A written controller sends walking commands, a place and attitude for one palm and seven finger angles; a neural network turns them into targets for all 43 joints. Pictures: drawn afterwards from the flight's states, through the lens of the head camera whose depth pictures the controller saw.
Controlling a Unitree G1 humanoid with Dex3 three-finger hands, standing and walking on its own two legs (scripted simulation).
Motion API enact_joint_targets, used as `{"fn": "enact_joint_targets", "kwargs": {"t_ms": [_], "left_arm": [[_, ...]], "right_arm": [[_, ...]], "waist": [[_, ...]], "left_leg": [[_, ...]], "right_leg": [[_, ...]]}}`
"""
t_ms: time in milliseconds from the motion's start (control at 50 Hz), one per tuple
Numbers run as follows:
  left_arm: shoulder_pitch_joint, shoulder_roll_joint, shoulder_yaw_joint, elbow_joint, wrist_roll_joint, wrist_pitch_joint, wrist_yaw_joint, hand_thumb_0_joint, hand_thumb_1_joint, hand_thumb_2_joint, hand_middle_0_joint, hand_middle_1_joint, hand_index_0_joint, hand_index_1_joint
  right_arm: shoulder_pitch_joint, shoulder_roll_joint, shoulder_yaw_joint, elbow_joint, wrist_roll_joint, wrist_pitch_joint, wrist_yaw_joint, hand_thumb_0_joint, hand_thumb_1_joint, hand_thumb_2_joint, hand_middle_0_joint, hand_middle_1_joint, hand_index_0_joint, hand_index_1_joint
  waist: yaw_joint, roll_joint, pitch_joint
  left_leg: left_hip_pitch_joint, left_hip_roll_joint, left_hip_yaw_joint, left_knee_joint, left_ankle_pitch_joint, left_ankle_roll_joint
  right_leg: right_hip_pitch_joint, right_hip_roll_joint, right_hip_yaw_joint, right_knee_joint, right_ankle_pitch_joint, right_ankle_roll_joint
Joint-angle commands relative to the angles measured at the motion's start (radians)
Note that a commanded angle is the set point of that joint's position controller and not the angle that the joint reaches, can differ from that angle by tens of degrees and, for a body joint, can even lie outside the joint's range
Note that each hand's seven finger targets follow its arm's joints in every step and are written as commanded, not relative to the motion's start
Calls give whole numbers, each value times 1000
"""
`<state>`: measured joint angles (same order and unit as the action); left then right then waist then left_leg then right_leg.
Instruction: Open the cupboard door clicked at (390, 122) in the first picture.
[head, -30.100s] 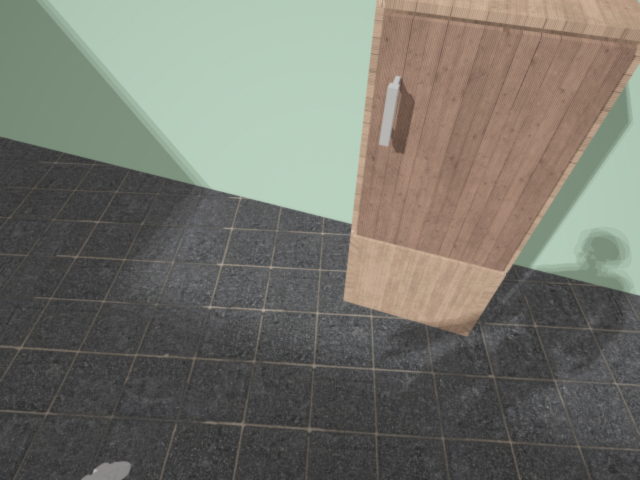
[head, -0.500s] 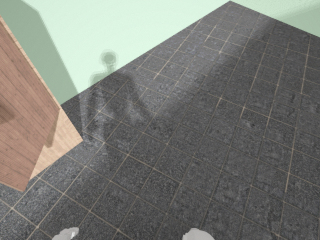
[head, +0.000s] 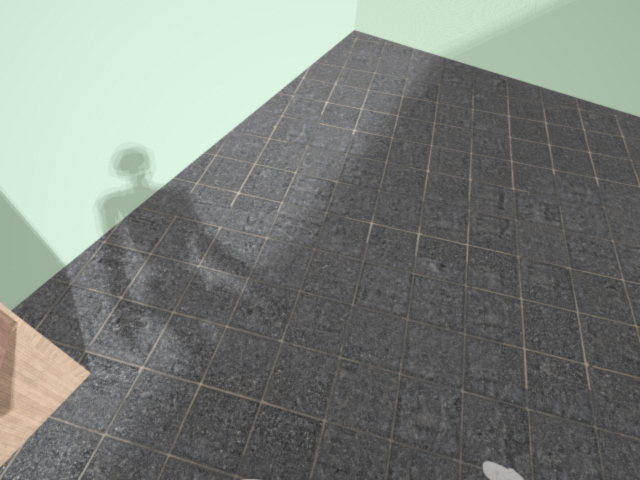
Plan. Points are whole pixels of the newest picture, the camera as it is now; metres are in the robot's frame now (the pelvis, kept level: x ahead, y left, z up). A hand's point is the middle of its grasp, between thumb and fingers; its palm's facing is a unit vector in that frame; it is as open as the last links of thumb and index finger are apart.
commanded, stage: walk to a spot facing it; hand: left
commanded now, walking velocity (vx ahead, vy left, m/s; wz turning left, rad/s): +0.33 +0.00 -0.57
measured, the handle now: out of the picture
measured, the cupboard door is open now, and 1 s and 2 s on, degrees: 41 41 41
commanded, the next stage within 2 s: turn to face it in 0.92 s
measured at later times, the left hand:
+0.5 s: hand (301, 304) +0.42 +0.07 -0.16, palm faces -0.33 -0.92 -0.22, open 7.3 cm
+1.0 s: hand (321, 319) +0.40 +0.04 -0.17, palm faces -0.29 -0.94 -0.17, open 7.3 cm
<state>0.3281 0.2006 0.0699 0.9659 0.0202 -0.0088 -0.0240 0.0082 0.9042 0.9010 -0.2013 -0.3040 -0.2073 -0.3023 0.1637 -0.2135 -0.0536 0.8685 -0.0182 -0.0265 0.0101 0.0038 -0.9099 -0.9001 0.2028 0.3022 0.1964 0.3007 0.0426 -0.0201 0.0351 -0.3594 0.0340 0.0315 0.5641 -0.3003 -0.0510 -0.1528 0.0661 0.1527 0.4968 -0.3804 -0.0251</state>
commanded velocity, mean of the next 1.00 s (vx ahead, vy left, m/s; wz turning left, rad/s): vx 0.33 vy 0.00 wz -0.30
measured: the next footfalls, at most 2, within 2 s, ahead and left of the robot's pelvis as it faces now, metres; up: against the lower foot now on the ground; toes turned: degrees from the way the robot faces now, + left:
right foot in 0.46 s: +0.30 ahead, -0.13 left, +0.00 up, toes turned -23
left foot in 1.04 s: +0.62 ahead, -0.14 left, +0.00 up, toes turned -19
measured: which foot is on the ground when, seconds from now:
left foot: down 0.00-0.46, up 0.48-1.00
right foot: down 0.00-0.00, up 0.02-0.44, down 0.46-1.00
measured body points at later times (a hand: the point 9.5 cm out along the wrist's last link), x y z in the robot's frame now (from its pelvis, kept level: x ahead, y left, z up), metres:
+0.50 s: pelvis +0.21 -0.06 -0.02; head +0.25 -0.08 +0.42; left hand +0.44 +0.12 -0.15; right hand +0.03 -0.23 -0.17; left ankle +0.07 +0.12 -0.65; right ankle +0.27 -0.12 -0.73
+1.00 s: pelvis +0.44 -0.14 -0.01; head +0.47 -0.15 +0.44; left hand +0.41 +0.08 -0.15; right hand +0.49 -0.39 -0.14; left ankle +0.58 -0.10 -0.71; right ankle +0.27 -0.12 -0.73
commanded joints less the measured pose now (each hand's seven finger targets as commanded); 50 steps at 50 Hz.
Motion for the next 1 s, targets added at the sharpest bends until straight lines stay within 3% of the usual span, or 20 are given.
{"fn": "enact_joint_targets", "kwargs": {"t_ms": [0, 20, 40, 80, 120, 280, 360, 400, 420, 440, 460, 480, 520, 560, 600, 660, 740, 880, 940, 980], "left_arm": [[-142, 93, 29, -137, -7, -43, -7, 0, 900, 900, -200, -300, -200, -300], [-168, 104, 35, -141, 4, -46, -13, 0, 900, 900, -200, -300, -200, -300], [-176, 104, 40, -119, 14, -44, -17, 0, 900, 900, -200, -300, -200, -300], [-143, 74, 32, -96, 16, -29, -35, 0, 900, 900, -200, -300, -200, -300], [-153, 33, 16, -97, 13, -16, -37, 0, 900, 900, -200, -300, -200, -300], [-316, 13, -10, -141, 7, -2, -45, 0, 900, 900, -200, -300, -200, -300], [-182, 58, 10, -100, 5, -4, -31, 0, 900, 900, -200, -300, -200, -300], [103, 135, 35, -16, 11, -20, -16, 0, 900, 900, -200, -300, -200, -300], [189, 248, 60, 0, 13, -29, -3, 0, 900, 900, -200, -300, -200, -300], [179, 311, 65, -4, -15, -26, 10, 0, 900, 900, -200, -300, -200, -300], [89, 290, 62, -25, -23, -21, 21, 0, 900, 900, -200, -300, -200, -300], [-5, 224, 45, -47, -21, -23, 28, 0, 900, 900, -200, -300, -200, -300], [-95, 146, 14, -61, -18, -42, 27, 0, 900, 900, -200, -300, -200, -300], [-102, 123, 7, -52, -11, -56, 24, 0, 900, 900, -200, -300, -200, -300], [-65, 109, 9, -25, -10, -70, 22, 0, 900, 900, -200, -300, -200, -300], [14, 79, 9, 13, -17, -81, 22, 0, 900, 900, -200, -300, -200, -300], [124, 58, -6, 64, -17, -91, 34, 0, 900, 900, -200, -300, -200, -300], [241, 54, -22, 132, -5, -89, 60, 0, 900, 900, -200, -300, -200, -300], [234, 76, -20, 146, -6, -91, 66, 0, 900, 900, -200, -300, -200, -300], [197, 92, -14, 151, -7, -95, 68, 0, 900, 900, -200, -300, -200, -300]], "right_arm": [[397, -291, -60, 22, -26, -39, -45, 0, -900, -900, 200, 300, 200, 300], [334, -253, -47, -2, -27, -36, -42, 0, -900, -900, 200, 300, 200, 300], [280, -192, -31, -6, -25, -40, -39, 0, -900, -900, 200, 300, 200, 300], [202, -119, -2, -7, -16, -52, -42, 0, -900, -900, 200, 300, 200, 300], [276, -89, 10, 35, -15, -64, -49, 0, -900, -900, 200, 300, 200, 300], [343, -102, 8, 95, -17, -51, -45, 0, -900, -900, 200, 300, 200, 300], [310, -161, 2, 107, -14, -44, -48, 0, -900, -900, 200, 300, 200, 300], [218, -169, 0, 82, 2, -44, -38, 0, -900, -900, 200, 300, 200, 300], [252, -94, 12, 60, 24, -44, -29, 0, -900, -900, 200, 300, 200, 300], [222, -82, 7, 32, 29, -42, -31, 0, -900, -900, 200, 300, 200, 300], [172, -98, -6, 31, 19, -36, -27, 0, -900, -900, 200, 300, 200, 300], [156, -91, -10, 39, 11, -33, -25, 0, -900, -900, 200, 300, 200, 300], [188, -57, -5, 83, 2, -7, -26, 0, -900, -900, 200, 300, 200, 300], [250, -28, -1, 111, -4, 14, -21, 0, -900, -900, 200, 300, 200, 300], [256, -21, -5, 121, -6, 21, -17, 0, -900, -900, 200, 300, 200, 300], [177, -17, -7, 96, -2, 19, -16, 0, -900, -900, 200, 300, 200, 300], [33, -19, -4, 62, 5, 8, -9, 0, -900, -900, 200, 300, 200, 300], [-171, -10, 3, 22, 9, -6, 6, 0, -900, -900, 200, 300, 200, 300], [-124, -2, 8, 46, 8, -16, -3, 0, -900, -900, 200, 300, 200, 300], [78, -34, -3, 115, 3, -25, -21, 0, -900, -900, 200, 300, 200, 300]], "waist": [[-200, 297, -159], [-165, 165, -62], [-134, 138, -11], [-71, 187, 45], [-72, 200, 8], [-85, 183, 56], [1, 153, -8], [150, 112, -134], [170, -133, -243], [134, -216, -283], [93, -96, -118], [45, -73, -33], [-42, -14, 14], [-86, -52, 14], [-90, -48, -9], [-66, -64, -16], [-28, -90, -12], [10, -74, 79], [-30, -86, 53], [-125, -63, -45]], "left_leg": [[564, 508, -609, -343, -189, 204], [469, 491, -554, -350, -121, 226], [358, 423, -439, -347, -32, 184], [299, 328, -167, -316, 244, 107], [371, 262, -2, -252, 645, 45], [383, 261, 189, -281, 702, 98], [375, 307, 207, -83, 1058, 105], [173, 244, 251, 292, 908, 54], [-137, 84, 235, 666, 87, 12], [-308, 6, 93, 919, -309, 6], [-364, 71, -21, 923, -196, 26], [-339, 115, -35, 873, -89, 20], [-195, 144, -41, 742, 6, 10], [-144, 135, -25, 643, 44, 4], [-171, 121, -14, 576, 82, -2], [-274, 106, -10, 506, 151, -8], [-360, 78, 14, 430, 162, 0], [-367, 30, 65, 251, 104, 30], [-169, -61, 141, 124, 40, 70], [101, -92, 138, -4, 133, 106]], "right_leg": [[-596, -7, -81, 640, -197, -10], [-628, -78, -69, 731, -128, -6], [-609, -100, -81, 787, -38, 3], [-594, -142, -126, 808, 81, 20], [-606, -114, -163, 795, 113, 21], [-475, -89, -300, 293, 221, -9], [-212, -24, -328, 217, 134, -81], [209, -39, -285, 100, 199, -131], [464, -326, 159, -3, 178, -248], [478, -487, 508, -172, 219, -305], [335, -477, 415, -227, 129, -284], [159, -435, 318, -248, 136, -195], [-89, -332, 131, -282, 232, -68], [-147, -273, 25, -298, 311, -92], [-102, -229, -3, -300, 367, -85], [34, -204, -18, -291, 517, 10], [188, -216, -28, -239, 836, -10], [288, -265, 25, -220, 989, -70], [264, -249, -7, -112, 1316, -60], [194, -210, -44, 92, 1347, -29]]}}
